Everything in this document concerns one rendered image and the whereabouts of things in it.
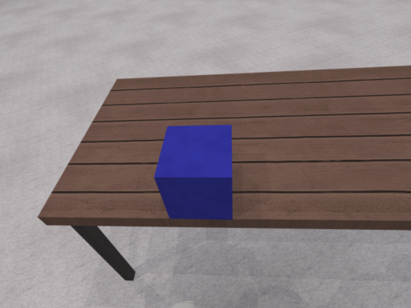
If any table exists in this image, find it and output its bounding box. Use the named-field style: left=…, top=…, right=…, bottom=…
left=38, top=65, right=411, bottom=281

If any carton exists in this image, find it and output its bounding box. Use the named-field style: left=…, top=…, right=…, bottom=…
left=154, top=125, right=232, bottom=220

